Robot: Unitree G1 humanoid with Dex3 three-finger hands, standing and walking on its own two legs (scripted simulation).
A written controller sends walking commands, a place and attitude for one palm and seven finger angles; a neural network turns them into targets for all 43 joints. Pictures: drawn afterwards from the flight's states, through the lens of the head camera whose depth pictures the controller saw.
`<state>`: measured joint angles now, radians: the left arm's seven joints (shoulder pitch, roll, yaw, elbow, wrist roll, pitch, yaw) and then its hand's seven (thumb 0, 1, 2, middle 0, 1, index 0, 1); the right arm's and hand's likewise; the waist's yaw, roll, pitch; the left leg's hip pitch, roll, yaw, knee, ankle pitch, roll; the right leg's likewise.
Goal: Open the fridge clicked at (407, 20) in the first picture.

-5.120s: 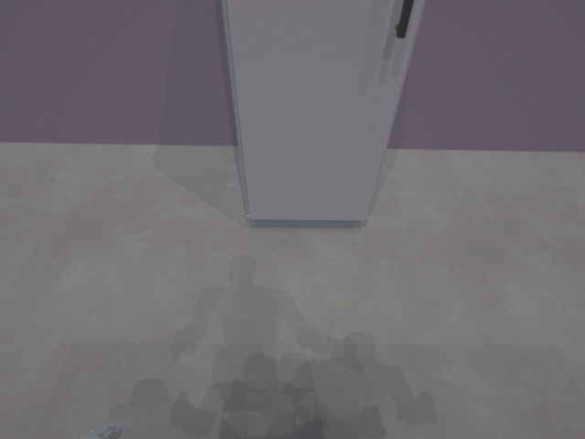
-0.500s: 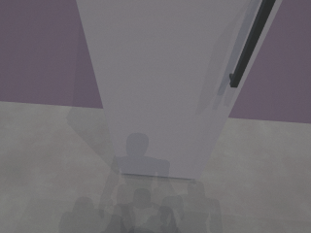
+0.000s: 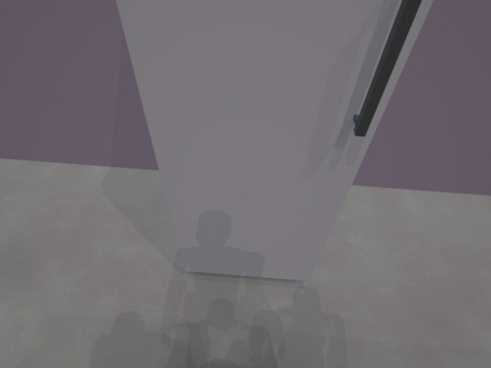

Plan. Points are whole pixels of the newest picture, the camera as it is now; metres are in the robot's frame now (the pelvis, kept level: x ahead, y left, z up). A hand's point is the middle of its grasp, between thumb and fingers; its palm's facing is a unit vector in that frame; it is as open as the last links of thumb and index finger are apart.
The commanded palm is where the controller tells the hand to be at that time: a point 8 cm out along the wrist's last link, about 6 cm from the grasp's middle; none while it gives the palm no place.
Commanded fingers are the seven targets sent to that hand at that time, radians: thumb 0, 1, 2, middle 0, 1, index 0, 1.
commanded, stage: come to a stop and stand still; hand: right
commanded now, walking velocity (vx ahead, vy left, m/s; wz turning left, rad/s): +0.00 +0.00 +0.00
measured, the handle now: (384, 56) +0.56 -0.18 +0.26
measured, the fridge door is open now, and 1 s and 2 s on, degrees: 0 0 0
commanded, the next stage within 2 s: look again from close up in 0.26 s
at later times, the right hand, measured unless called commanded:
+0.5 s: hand out of the picture +0.00 -0.20 -0.17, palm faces +0.02 +0.98 -0.21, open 7.3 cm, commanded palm none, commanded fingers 0.00 -0.90 -0.90 0.20 0.30 0.20 0.30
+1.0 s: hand out of the picture -0.01 -0.18 -0.17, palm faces +0.02 +0.99 -0.17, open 7.3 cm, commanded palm none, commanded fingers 0.00 -0.90 -0.90 0.20 0.30 0.20 0.30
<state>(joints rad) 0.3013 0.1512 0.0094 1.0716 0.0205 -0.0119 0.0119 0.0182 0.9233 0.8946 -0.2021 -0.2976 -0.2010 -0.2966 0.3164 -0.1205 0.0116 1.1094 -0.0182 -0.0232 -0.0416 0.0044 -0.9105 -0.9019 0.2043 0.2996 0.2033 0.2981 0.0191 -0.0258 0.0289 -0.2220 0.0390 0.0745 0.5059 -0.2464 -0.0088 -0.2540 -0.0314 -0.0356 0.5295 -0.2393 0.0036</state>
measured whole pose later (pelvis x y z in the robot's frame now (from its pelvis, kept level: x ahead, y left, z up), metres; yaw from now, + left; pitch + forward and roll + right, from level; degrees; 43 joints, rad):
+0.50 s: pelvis -0.01 -0.02 +0.00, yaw -1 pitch -2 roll +0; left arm 0.26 0.18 0.00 1.04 0.02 -0.01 0.00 0.01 0.91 0.89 -0.20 -0.30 -0.20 -0.30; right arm 0.31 -0.20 0.01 1.04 -0.02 -0.01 -0.03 0.00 -0.91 -0.90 0.20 0.30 0.20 0.30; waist 0.00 0.01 0.01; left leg -0.20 0.07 0.07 0.46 -0.22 -0.04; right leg -0.24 0.00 -0.04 0.49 -0.21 -0.02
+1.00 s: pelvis -0.01 -0.02 +0.00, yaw +0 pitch -2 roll +0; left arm 0.28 0.15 0.00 1.10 0.01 -0.01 0.01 0.01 0.91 0.89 -0.20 -0.30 -0.20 -0.30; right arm 0.32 -0.16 0.01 1.08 -0.02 -0.01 -0.03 0.00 -0.91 -0.90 0.20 0.30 0.20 0.30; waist 0.00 0.02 0.03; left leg -0.20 0.06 0.07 0.44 -0.20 -0.03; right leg -0.23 0.00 -0.04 0.46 -0.20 -0.02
